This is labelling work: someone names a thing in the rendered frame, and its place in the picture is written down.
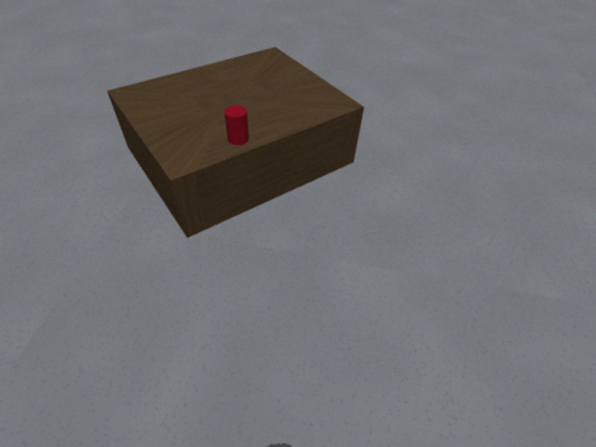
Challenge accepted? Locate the can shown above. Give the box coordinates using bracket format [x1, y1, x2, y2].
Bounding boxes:
[224, 105, 249, 145]

